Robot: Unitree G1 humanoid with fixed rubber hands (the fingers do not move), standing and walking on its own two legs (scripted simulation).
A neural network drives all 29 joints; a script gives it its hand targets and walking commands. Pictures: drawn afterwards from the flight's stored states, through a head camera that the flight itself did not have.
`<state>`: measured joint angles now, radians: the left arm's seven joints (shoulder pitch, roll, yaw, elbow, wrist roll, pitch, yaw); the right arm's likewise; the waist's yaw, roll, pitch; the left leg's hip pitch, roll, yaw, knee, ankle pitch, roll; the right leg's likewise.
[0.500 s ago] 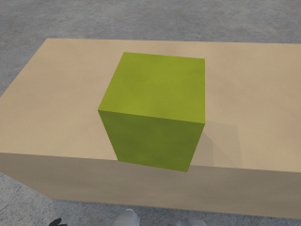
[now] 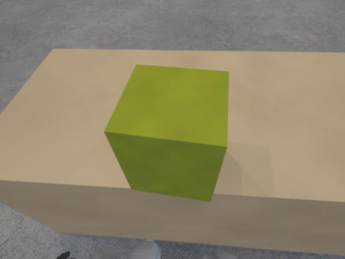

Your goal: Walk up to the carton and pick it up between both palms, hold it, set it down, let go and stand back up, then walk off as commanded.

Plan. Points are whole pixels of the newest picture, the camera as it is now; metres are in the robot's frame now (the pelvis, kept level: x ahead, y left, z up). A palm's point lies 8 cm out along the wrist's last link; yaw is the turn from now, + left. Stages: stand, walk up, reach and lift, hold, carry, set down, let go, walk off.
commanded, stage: walk up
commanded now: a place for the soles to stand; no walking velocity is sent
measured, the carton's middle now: (175, 136) +0.38 +0.03 +0.07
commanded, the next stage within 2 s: reach and lift in 1.08 s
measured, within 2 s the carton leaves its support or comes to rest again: neither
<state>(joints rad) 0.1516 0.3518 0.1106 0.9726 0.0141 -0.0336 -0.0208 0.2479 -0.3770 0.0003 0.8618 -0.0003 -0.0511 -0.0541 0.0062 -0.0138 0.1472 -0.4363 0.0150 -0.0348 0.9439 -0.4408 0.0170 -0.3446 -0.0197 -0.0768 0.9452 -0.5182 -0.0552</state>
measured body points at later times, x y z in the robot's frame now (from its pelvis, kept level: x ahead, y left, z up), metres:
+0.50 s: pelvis +0.01 +0.00 +0.00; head +0.04 +0.00 +0.45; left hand +0.09 +0.32 -0.12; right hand +0.09 -0.30 -0.12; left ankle +0.06 +0.15 -0.69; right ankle +0.01 -0.08 -0.69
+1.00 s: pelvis +0.01 +0.00 +0.00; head +0.05 -0.01 +0.45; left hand +0.11 +0.31 -0.12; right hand +0.09 -0.31 -0.12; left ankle +0.06 +0.15 -0.69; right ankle +0.02 -0.09 -0.69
